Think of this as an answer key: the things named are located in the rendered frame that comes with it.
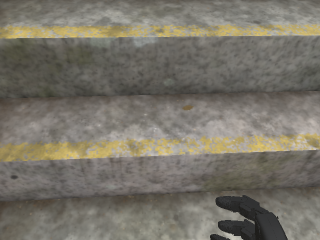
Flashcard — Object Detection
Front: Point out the right robot hand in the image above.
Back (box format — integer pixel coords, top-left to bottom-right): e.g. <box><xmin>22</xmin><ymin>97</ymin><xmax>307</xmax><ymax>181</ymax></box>
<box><xmin>210</xmin><ymin>195</ymin><xmax>288</xmax><ymax>240</ymax></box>

